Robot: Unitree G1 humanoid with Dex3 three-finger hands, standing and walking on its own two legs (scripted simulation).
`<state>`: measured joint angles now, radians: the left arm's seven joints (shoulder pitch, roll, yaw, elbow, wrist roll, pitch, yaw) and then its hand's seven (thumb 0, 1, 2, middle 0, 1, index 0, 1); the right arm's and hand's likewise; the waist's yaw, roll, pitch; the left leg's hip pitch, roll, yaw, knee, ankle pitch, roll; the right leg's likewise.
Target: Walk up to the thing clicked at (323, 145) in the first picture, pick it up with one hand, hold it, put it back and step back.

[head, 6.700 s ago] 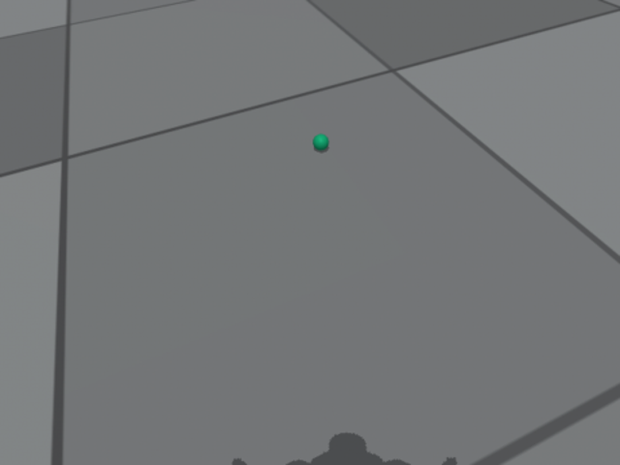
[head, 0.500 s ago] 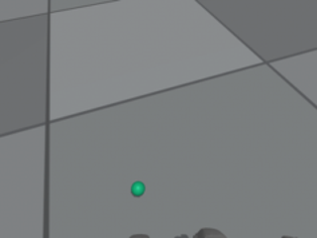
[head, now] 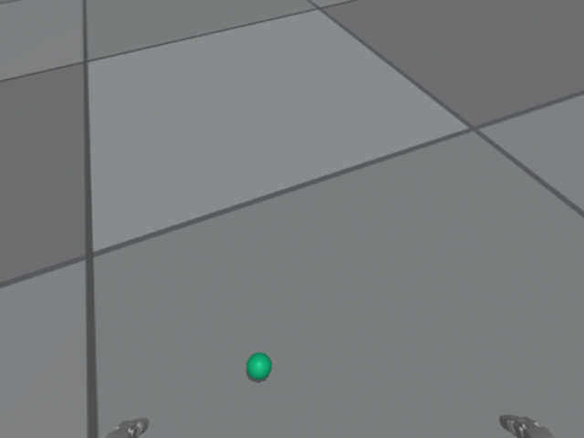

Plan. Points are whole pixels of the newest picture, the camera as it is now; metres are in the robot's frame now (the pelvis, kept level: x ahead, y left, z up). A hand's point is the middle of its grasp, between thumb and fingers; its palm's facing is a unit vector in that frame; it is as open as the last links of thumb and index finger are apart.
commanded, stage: walk up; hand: left
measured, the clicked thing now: (259, 365) +0.44 +0.21 -0.73
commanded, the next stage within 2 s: stand in 0.66 s
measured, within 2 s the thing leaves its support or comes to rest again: neither
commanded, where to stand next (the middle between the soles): +0.05 +0.01 m, yaw -2 degrees
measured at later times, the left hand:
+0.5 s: hand out of the picture +0.10 +0.25 -0.15, palm faces -0.05 -0.94 -0.34, open 7.3 cm
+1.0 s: hand out of the picture +0.10 +0.24 -0.15, palm faces -0.05 -0.94 -0.33, open 7.3 cm
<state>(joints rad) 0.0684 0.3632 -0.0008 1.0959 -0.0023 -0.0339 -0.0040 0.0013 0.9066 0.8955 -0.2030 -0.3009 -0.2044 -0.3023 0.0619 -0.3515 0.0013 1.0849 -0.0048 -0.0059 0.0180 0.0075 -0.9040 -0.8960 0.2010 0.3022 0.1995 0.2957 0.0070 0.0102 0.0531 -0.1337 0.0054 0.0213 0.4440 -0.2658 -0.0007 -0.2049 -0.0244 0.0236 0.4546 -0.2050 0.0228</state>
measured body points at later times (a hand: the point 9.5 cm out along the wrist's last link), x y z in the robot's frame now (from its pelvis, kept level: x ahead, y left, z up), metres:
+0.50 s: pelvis +0.01 +0.00 +0.00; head +0.02 +0.00 +0.45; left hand +0.10 +0.30 -0.13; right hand +0.07 -0.30 -0.13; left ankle -0.01 +0.12 -0.74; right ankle +0.03 -0.13 -0.74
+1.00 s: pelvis +0.01 +0.00 +0.01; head +0.02 +0.00 +0.46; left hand +0.11 +0.29 -0.12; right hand +0.09 -0.30 -0.12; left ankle -0.01 +0.12 -0.74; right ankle +0.03 -0.13 -0.74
